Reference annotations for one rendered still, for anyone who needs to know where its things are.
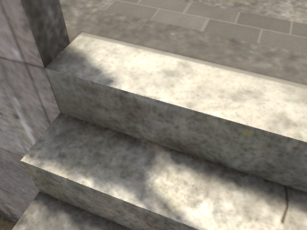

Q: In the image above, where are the stairs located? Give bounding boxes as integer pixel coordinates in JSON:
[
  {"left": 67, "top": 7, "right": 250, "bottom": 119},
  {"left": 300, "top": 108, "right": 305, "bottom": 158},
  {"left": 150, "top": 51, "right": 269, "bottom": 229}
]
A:
[{"left": 12, "top": 68, "right": 307, "bottom": 230}]

